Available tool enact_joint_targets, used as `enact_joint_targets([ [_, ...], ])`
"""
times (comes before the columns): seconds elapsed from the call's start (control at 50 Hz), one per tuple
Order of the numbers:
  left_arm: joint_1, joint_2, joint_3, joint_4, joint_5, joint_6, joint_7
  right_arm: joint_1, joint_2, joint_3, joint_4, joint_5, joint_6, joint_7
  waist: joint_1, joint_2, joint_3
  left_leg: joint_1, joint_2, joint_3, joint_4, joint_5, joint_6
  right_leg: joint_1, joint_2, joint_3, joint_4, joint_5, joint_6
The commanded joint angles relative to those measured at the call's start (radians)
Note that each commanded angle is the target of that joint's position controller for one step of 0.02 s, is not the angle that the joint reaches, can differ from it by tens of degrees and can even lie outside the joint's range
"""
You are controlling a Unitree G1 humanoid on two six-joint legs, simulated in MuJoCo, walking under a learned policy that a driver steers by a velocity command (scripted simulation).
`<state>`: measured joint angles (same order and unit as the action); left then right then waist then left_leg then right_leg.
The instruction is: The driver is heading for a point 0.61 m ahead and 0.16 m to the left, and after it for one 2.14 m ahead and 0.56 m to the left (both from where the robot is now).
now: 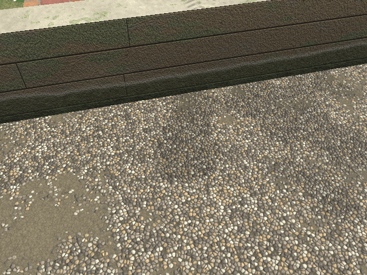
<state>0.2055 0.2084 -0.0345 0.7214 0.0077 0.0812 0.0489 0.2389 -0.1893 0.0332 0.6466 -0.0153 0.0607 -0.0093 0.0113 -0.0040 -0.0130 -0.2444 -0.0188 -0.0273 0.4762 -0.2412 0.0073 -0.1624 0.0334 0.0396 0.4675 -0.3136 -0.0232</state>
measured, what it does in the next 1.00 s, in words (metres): stands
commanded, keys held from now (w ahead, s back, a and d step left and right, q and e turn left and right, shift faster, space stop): no key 0.18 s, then w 0.82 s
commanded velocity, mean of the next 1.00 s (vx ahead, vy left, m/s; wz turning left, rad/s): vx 0.30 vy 0.00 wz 0.00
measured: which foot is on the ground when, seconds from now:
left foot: down 0.00-1.00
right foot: down 0.00-1.00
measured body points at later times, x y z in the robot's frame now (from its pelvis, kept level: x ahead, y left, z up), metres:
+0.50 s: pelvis +0.02 +0.01 -0.01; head +0.01 +0.01 +0.44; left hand +0.16 +0.23 -0.12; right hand +0.14 -0.21 -0.12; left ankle +0.01 +0.12 -0.74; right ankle -0.04 -0.11 -0.74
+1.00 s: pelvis +0.02 -0.01 -0.02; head +0.01 -0.01 +0.43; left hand +0.19 +0.20 -0.11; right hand +0.19 -0.21 -0.11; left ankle +0.01 +0.12 -0.74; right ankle -0.04 -0.11 -0.74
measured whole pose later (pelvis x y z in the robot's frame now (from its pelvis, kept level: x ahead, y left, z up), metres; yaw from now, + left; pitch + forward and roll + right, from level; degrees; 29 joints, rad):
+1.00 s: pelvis +0.02 -0.01 -0.02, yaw +0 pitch -2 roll +0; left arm 0.14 0.15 -0.06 0.64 0.00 0.07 0.04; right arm 0.18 -0.15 0.04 0.62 -0.02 0.06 -0.02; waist 0.01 0.00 0.00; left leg -0.25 -0.02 -0.03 0.66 -0.38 0.00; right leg -0.15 0.03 0.01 0.63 -0.45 -0.03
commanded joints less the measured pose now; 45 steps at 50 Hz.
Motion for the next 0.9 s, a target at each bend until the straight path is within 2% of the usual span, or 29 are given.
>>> enact_joint_targets([
  [0.02,-0.048,0.101,0.026,-0.081,0.006,-0.02,-0.004,-0.043,-0.081,-0.021,-0.092,-0.008,-0.008,0.01,-0.007,-0.016,-0.017,0.051,0.064,-0.066,-0.033,0.162,0.066,-0.089,-0.078,0.077,-0.067,0.137,-0.023],
  [0.18,-0.045,0.102,0.029,-0.1,0.007,-0.024,-0.004,-0.047,-0.08,-0.022,-0.112,-0.008,-0.012,0.014,-0.007,0.011,-0.04,0.045,0.07,-0.075,-0.018,0.194,0.076,-0.103,-0.072,0.071,-0.028,0.113,-0.019],
  [0.2,-0.039,0.076,0.018,-0.096,0.009,-0.025,-0.006,-0.041,-0.05,-0.009,-0.107,-0.01,-0.013,0.015,-0.005,0.007,-0.068,0.06,0.074,-0.08,-0.051,0.122,0.068,-0.085,-0.078,0.08,-0.07,0.042,-0.011],
  [0.22,-0.041,0.056,0.008,-0.09,0.008,-0.028,-0.01,-0.039,-0.022,0.002,-0.098,-0.008,-0.014,0.018,-0.006,-0.004,-0.055,0.069,0.068,-0.081,-0.086,0.034,0.054,-0.086,-0.084,0.092,-0.125,-0.02,-0.002],
  [0.24,-0.047,0.056,0.004,-0.082,0.007,-0.03,-0.013,-0.03,-0.019,0.004,-0.085,-0.006,-0.014,0.02,-0.011,-0.012,-0.026,0.081,0.061,-0.082,-0.112,-0.011,0.043,-0.096,-0.083,0.097,-0.161,-0.053,0.004],
  [0.3,-0.045,0.09,0.011,-0.065,0.008,-0.035,-0.016,-0.01,-0.059,-0.007,-0.064,-0.008,-0.019,0.02,-0.013,-0.006,0.023,0.084,0.05,-0.082,-0.12,-0.011,0.044,-0.085,-0.071,0.086,-0.167,-0.023,0.004],
  [0.32,-0.042,0.084,0.014,-0.066,0.006,-0.03,-0.012,0.014,-0.079,-0.017,-0.047,0.003,-0.024,0.006,-0.004,0.023,0.01,0.108,0.046,-0.083,-0.096,0.008,0.057,-0.08,-0.061,0.07,-0.142,-0.008,-0.014],
  [0.36,-0.04,0.076,0.011,-0.065,0.0,-0.031,-0.008,0.011,-0.068,-0.017,-0.051,0.008,-0.029,-0.001,-0.003,0.02,0.007,0.115,0.043,-0.079,-0.067,0.004,0.072,-0.091,-0.048,0.048,-0.107,-0.024,-0.02],
  [0.38,-0.063,0.035,-0.001,-0.082,0.0,-0.03,-0.01,-0.003,-0.051,-0.009,-0.056,0.003,-0.027,-0.004,0.003,0.015,0.013,0.094,0.047,-0.074,-0.057,0.044,0.069,-0.08,-0.049,0.049,-0.104,0.012,-0.017],
  [0.52,-0.064,0.038,-0.004,-0.101,0.002,-0.028,0.003,0.003,-0.062,-0.013,-0.068,-0.004,-0.026,-0.011,-0.001,0.02,-0.009,0.115,0.04,-0.061,0.046,0.264,0.08,-0.075,-0.033,0.013,0.008,0.144,-0.021],
  [0.54,-0.11,0.026,-0.003,-0.125,0.016,-0.03,-0.009,-0.023,-0.079,-0.018,-0.093,-0.005,-0.014,-0.014,0.007,0.029,0.019,0.097,0.076,-0.09,0.074,0.51,0.09,-0.091,-0.035,-0.01,0.067,0.283,-0.019],
  [0.56,-0.083,0.019,-0.004,-0.12,0.021,-0.033,-0.011,-0.006,-0.094,-0.023,-0.088,-0.011,-0.009,-0.017,0.007,0.036,-0.046,0.145,0.089,-0.096,0.098,0.614,0.104,-0.08,-0.033,-0.018,0.089,0.313,-0.014],
  [0.62,-0.087,0.013,-0.001,-0.12,0.017,-0.038,-0.01,-0.016,-0.089,-0.025,-0.094,-0.013,-0.001,-0.023,0.004,0.035,-0.101,0.18,0.094,-0.087,0.134,0.716,0.104,-0.065,-0.029,-0.03,0.105,0.352,-0.005],
  [0.7,-0.118,0.004,0.001,-0.13,0.01,-0.033,-0.012,-0.066,-0.063,-0.021,-0.113,-0.014,0.007,-0.025,0.011,0.007,-0.115,0.136,0.058,-0.044,0.146,0.595,0.069,-0.016,-0.042,-0.035,0.113,0.447,-0.009],
  [0.72,-0.088,0.008,-0.003,-0.12,-0.004,-0.03,-0.001,-0.047,-0.045,-0.016,-0.098,-0.01,-0.003,-0.024,-0.001,-0.007,-0.15,0.148,0.021,-0.013,0.13,0.357,0.052,0.002,-0.045,-0.011,0.087,0.349,-0.014],
  [0.74,-0.116,0.01,-0.005,-0.129,-0.007,-0.024,0.001,-0.071,-0.034,-0.012,-0.106,-0.009,-0.005,-0.021,0.0,-0.017,-0.088,0.11,0.01,-0.006,0.126,0.286,0.042,-0.019,-0.052,0.002,0.072,0.342,-0.02],
  [0.78,-0.136,0.015,-0.006,-0.141,-0.006,-0.019,-0.001,-0.088,-0.033,-0.011,-0.11,-0.01,-0.008,-0.016,-0.001,-0.032,-0.039,0.075,0.003,-0.002,0.123,0.21,0.035,-0.047,-0.059,0.018,0.058,0.312,-0.03],
  [0.9,-0.14,0.017,-0.007,-0.159,-0.004,-0.029,-0.009,-0.1,-0.041,-0.012,-0.111,-0.008,-0.019,-0.011,0.0,-0.02,-0.014,0.078,0.013,-0.014,0.133,0.202,0.036,-0.086,-0.052,0.026,0.043,0.234,-0.03],
])
Keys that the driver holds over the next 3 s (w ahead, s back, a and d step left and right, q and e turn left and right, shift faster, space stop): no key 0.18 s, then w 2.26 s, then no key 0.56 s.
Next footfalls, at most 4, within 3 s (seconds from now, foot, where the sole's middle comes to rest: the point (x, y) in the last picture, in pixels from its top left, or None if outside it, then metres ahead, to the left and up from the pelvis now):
none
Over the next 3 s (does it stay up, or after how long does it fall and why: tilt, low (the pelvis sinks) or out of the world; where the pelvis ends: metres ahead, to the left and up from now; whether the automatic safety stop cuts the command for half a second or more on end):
stays up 0.03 -0.01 0.00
